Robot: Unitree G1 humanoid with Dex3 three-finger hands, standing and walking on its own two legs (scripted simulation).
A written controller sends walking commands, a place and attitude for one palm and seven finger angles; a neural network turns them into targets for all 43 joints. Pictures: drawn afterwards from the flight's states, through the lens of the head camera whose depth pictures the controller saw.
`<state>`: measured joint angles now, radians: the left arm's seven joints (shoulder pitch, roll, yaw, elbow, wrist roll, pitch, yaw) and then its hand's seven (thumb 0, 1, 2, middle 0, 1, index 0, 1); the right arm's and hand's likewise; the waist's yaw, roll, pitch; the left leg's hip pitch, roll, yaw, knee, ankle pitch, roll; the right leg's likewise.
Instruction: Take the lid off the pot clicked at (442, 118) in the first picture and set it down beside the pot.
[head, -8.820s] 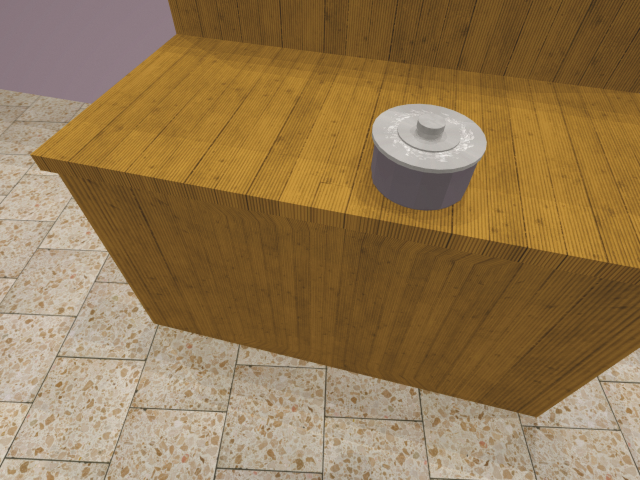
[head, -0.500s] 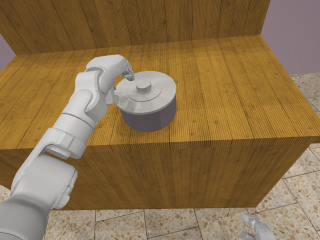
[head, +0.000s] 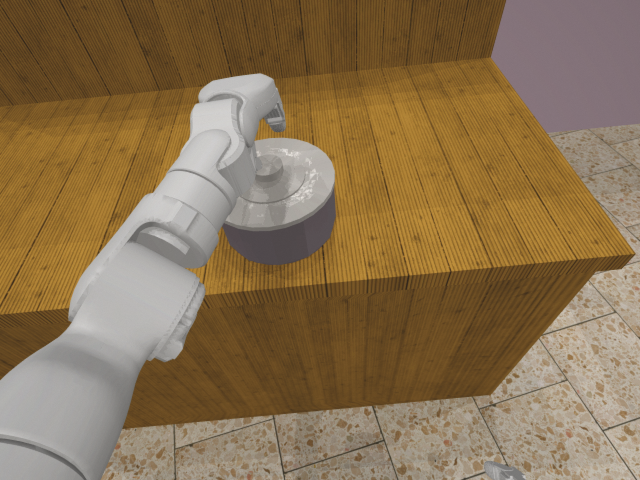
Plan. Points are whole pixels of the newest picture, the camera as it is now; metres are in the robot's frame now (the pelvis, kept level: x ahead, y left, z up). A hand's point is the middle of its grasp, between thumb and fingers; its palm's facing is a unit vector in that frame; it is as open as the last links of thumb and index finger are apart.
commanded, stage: move the open hand above the knob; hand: left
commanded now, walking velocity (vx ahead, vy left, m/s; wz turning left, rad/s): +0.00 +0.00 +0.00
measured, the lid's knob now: (267, 168) +0.52 +0.06 +0.10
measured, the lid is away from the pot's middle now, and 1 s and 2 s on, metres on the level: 0.00 0.00 0.00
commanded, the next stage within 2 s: lower the open fingers around the knob in 0.62 s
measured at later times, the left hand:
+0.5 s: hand (256, 142) +0.48 +0.06 +0.18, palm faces -0.26 -0.07 -0.96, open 10.1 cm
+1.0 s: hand (262, 153) +0.48 +0.06 +0.16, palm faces -0.37 -0.08 -0.92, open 10.2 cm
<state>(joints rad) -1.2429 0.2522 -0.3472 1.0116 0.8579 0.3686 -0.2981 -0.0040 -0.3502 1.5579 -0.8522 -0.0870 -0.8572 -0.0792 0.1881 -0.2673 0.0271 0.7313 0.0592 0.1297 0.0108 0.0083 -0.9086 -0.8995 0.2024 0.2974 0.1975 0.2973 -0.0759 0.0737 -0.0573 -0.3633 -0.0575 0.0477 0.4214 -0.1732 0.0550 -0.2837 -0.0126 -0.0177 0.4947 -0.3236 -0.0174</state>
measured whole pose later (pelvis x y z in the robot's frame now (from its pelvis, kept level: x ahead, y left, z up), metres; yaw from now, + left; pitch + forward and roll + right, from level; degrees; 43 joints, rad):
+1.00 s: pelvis +0.01 -0.01 +0.00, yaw +0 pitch +7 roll +1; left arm -1.28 0.22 -0.34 1.15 0.86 0.40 -0.36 0.00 -0.35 1.56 -0.85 -0.09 -0.86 -0.08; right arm 0.21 -0.28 0.03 0.75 0.06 0.11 -0.03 0.01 -0.91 -0.90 0.20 0.30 0.20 0.30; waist -0.10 0.07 -0.08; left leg -0.36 -0.05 0.05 0.41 -0.18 0.05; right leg -0.28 0.00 -0.01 0.48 -0.32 -0.03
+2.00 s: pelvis +0.01 +0.00 +0.00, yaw -2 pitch +8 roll +1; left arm -1.20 0.27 -0.30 1.17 0.87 0.34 -0.28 0.00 -0.12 1.12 -0.59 -0.63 -0.58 -0.61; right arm 0.26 -0.28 0.01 0.77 0.06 0.11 -0.05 0.01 -0.91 -0.90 0.20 0.30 0.20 0.30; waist -0.13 0.06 -0.09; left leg -0.40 -0.03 0.06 0.44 -0.19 0.05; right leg -0.31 0.01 0.00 0.48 -0.31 -0.02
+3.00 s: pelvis +0.01 -0.01 +0.00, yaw -1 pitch +8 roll +1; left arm -1.19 0.25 -0.33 1.14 0.86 0.35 -0.28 -0.01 0.26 0.81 -0.63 -1.01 -0.56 -0.95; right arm 0.22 -0.28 0.01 0.77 0.06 0.12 -0.04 0.01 -0.91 -0.90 0.20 0.30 0.20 0.30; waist -0.11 0.06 -0.09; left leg -0.39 -0.03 0.06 0.44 -0.20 0.04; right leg -0.30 0.02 0.00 0.48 -0.32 -0.03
